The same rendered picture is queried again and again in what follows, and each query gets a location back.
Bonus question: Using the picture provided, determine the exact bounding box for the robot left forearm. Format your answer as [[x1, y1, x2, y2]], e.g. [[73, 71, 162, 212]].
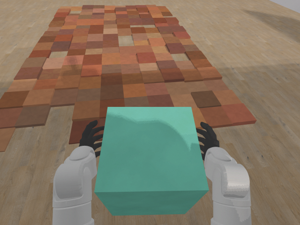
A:
[[52, 146, 97, 225]]

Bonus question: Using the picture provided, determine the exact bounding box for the left robot hand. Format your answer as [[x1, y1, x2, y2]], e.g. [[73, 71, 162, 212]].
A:
[[79, 120, 105, 157]]

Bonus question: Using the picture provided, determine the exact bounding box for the robot right forearm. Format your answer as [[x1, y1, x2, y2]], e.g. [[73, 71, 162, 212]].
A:
[[204, 147, 252, 225]]

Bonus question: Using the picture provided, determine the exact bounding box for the right robot hand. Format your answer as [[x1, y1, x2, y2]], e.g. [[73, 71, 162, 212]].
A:
[[196, 122, 219, 160]]

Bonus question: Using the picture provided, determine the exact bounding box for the carton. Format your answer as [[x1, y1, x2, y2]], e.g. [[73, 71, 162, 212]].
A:
[[94, 107, 209, 216]]

